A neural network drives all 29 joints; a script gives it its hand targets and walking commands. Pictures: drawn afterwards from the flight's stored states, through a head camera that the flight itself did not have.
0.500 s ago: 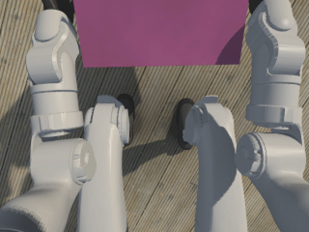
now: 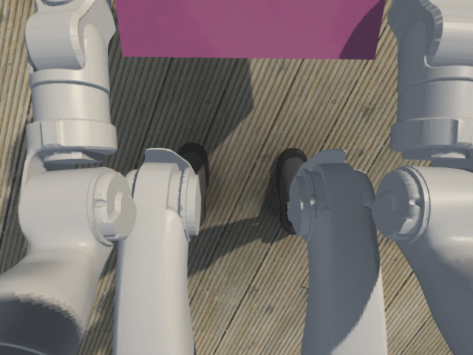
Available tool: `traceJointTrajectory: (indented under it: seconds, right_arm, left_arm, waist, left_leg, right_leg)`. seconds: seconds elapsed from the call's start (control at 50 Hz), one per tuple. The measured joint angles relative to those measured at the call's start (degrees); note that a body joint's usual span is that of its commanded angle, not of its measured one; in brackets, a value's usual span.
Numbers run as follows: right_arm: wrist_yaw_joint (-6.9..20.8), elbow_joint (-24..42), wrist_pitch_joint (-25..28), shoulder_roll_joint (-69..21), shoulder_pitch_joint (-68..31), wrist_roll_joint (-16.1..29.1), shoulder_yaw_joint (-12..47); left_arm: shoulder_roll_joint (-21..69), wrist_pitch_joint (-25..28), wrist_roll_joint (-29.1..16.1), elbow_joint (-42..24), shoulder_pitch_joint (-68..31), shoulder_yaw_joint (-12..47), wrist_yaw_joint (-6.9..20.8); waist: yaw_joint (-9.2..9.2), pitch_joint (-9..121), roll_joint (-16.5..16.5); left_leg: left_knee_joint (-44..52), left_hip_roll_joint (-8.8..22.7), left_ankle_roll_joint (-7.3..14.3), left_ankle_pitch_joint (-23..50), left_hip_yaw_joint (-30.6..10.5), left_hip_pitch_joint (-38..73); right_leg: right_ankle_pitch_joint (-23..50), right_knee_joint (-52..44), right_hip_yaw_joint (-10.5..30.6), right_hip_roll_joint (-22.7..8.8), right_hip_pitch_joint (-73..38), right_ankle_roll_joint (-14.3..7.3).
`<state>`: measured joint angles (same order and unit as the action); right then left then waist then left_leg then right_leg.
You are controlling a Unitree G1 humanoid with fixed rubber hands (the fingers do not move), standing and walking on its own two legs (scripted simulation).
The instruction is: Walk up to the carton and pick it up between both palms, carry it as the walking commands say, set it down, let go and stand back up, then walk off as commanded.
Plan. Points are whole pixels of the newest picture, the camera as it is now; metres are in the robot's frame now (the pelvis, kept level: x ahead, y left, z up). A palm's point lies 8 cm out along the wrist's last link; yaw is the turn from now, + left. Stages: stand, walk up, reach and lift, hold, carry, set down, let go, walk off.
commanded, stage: set down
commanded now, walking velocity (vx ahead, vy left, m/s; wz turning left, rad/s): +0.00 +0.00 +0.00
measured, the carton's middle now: out of the picture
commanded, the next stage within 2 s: none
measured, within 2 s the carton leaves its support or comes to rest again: neither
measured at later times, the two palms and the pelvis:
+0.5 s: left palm out of the picture +0.57 +0.19 -0.20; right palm out of the picture +0.59 -0.15 -0.19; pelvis +0.01 +0.00 -0.05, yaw +0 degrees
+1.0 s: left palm out of the picture +0.56 +0.20 -0.23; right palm out of the picture +0.58 -0.15 -0.22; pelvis +0.02 +0.00 -0.07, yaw +1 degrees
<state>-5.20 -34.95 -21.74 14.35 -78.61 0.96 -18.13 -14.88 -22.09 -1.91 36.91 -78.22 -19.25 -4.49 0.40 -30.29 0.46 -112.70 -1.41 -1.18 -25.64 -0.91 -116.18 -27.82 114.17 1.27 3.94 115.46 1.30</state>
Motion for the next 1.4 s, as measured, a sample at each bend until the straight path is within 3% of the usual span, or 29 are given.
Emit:
traceJointTrajectory:
  seconds: [0.1,0.26,0.4,0.58,0.74,0.94,1.04,1.2,1.4]
  right_arm:
    - [-2.07,-0.11,0.37,0.47,0.71,2.31,2.76]
    - [-0.84,-9.13,2.48,0.35,-4.47,-0.82,1.73]
    - [-2.03,-12.16,4.04,2.40,-5.32,2.44,5.66]
    - [-0.96,-15.92,6.92,3.60,-7.36,3.35,2.68]
    - [-2.17,-15.82,6.11,6.77,-4.50,8.21,10.48]
    - [-2.17,-20.43,8.96,4.75,-6.92,7.62,7.63]
    - [-1.94,-24.07,8.61,4.51,-7.74,6.29,8.66]
    - [-3.01,-23.18,10.54,4.58,-6.91,8.87,10.74]
    - [-2.24,-24.90,12.07,4.36,-7.08,9.08,9.60]
  left_arm:
    - [-1.80,-1.57,-1.91,-0.46,-0.50,1.61,-0.43]
    - [-1.38,3.05,-0.20,6.84,-1.18,-1.56,0.48]
    - [-5.38,2.95,-4.09,9.42,-3.15,6.45,-1.01]
    - [-4.97,6.12,-4.30,15.59,-8.08,6.89,-1.73]
    - [-5.74,4.75,-8.47,15.87,-7.01,13.11,-3.63]
    - [-5.15,9.49,-7.46,20.40,-6.78,8.43,-2.10]
    - [-5.68,9.04,-7.73,22.41,-5.89,10.02,-1.88]
    - [-6.65,10.83,-11.62,22.99,-5.86,11.86,-2.23]
    - [-6.13,11.68,-9.82,25.64,-6.09,11.06,-1.51]
  waist:
    - [0.80,0.02,0.54]
    - [0.71,0.31,0.37]
    - [0.43,0.12,0.89]
    - [0.11,0.28,0.02]
    - [0.23,0.06,-1.30]
    - [0.92,0.32,0.30]
    - [0.87,0.30,-0.83]
    - [-0.08,0.25,-0.45]
    - [0.54,0.39,-0.72]
  left_leg:
    - [-2.18,0.15,-0.42,-1.30,0.15,-0.53]
    - [-3.79,-0.89,-0.85,-1.66,-0.11,-2.25]
    - [-6.99,-1.21,-0.83,-2.06,-0.65,-5.99]
    - [-10.71,-0.94,0.53,-2.48,0.14,-9.74]
    - [-12.74,-0.80,1.06,-3.82,1.33,-10.10]
    - [-13.30,-0.82,-0.08,-3.33,0.41,-9.49]
    - [-13.84,-0.88,-0.14,-3.32,0.79,-9.92]
    - [-14.83,-0.96,-0.08,-4.12,0.73,-9.92]
    - [-16.11,-0.70,0.52,-5.13,0.94,-10.19]
  right_leg:
    - [-1.17,2.54,0.06,0.23,0.96,-0.41]
    - [-2.35,4.66,-0.29,-0.72,2.37,-0.89]
    - [-2.94,7.31,-0.91,-0.87,5.44,-0.59]
    - [-3.49,10.45,-0.26,-0.45,8.57,0.78]
    - [-5.09,12.96,0.88,-0.24,9.10,1.51]
    - [-4.09,13.68,-0.04,-0.06,9.10,0.34]
    - [-4.20,14.53,0.32,-0.10,9.64,0.34]
    - [-5.15,15.43,0.21,-0.17,9.45,0.40]
    - [-6.14,16.32,0.38,0.06,9.38,1.00]
